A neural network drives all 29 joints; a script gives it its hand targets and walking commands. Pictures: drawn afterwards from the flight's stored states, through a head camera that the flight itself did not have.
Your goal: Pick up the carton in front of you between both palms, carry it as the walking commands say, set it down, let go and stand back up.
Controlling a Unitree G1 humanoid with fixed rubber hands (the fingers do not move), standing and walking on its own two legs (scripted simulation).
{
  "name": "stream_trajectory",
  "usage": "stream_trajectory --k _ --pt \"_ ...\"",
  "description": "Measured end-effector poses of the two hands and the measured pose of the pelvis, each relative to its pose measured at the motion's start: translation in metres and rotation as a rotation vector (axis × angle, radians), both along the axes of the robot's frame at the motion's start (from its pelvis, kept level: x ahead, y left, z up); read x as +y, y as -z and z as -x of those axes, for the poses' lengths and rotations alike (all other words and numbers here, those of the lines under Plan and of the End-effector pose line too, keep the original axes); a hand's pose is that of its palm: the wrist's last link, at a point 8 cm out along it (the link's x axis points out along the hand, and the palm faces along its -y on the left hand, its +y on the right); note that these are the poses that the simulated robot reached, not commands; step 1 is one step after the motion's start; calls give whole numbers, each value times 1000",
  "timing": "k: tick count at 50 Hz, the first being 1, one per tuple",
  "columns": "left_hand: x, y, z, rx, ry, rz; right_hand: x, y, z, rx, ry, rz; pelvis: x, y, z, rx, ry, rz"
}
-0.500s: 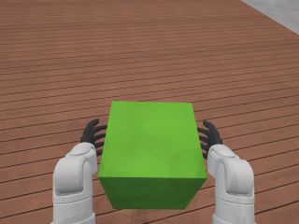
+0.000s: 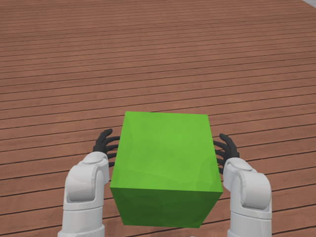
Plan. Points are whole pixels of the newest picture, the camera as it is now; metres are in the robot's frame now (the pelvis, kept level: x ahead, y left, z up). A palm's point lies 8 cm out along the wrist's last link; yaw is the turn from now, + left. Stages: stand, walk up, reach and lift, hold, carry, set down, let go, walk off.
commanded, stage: carry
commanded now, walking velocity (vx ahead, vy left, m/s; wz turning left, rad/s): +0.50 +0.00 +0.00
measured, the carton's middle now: (163, 172) +0.28 +0.00 -0.02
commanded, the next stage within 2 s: none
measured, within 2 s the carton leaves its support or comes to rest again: neither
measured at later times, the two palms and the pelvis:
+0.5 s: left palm (115, 65) +0.61 +0.17 +0.09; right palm (203, 67) +0.59 -0.13 +0.09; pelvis +0.34 +0.04 +0.00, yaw -4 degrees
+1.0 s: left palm (129, 33) +0.83 +0.15 +0.09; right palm (202, 36) +0.82 -0.15 +0.09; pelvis +0.55 +0.01 +0.01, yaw +0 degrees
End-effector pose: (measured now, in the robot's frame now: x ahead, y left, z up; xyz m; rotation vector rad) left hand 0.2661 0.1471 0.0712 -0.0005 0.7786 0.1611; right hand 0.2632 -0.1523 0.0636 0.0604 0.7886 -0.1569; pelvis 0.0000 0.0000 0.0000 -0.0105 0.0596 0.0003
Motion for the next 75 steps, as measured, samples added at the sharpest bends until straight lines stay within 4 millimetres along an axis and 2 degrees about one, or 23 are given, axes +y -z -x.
stream_trajectory --k 5,10,17,21,24,28,33,38,43,48,52,56,61,67,75 --pt "-3 -5 -47 41 -28 -7 -3 -4 -56 40 -35 1 -10 -20 -55 14 -10 -29" --pt "-4 -23 -109 -14 -25 -6 -4 -21 -116 -15 -35 4 -10 -29 -118 18 4 -43" --pt "4 -39 -218 -121 13 18 3 -43 -214 -122 10 18 6 -17 -223 6 17 -25" --pt "17 -28 -290 -154 30 47 17 -40 -280 -154 32 41 23 4 -291 -11 44 -20" --pt "23 -17 -336 -95 35 70 23 -32 -321 -97 46 54 33 2 -326 -5 60 -24" --pt "24 -13 -380 -16 56 73 24 -29 -359 -17 72 53 39 -15 -364 6 70 1" --pt "23 -22 -432 -35 54 77 23 -40 -411 -36 71 57 37 -25 -411 15 58 17" --pt "17 -34 -478 -97 19 57 18 -48 -468 -97 35 47 24 -21 -463 6 47 -1" --pt "4 -32 -523 -92 19 6 5 -33 -517 -92 26 3 11 -9 -515 -3 27 7" --pt "0 -22 -554 -35 26 3 0 -22 -544 -36 33 -1 7 -11 -545 19 12 10" --pt "3 -22 -567 -52 12 22 3 -27 -562 -51 26 14 7 -13 -556 33 5 4" --pt "11 -27 -573 -69 -4 32 11 -36 -573 -69 8 25 10 -17 -564 36 1 5" --pt "25 -31 -574 -81 -17 43 25 -44 -578 -81 -7 39 19 -18 -570 36 -6 14" --pt "35 -29 -572 -74 -30 44 35 -42 -580 -73 -25 46 25 -16 -576 16 -7 19" --pt "46 -29 -572 -88 -19 45 46 -41 -575 -88 -11 42 39 -11 -571 14 -20 24"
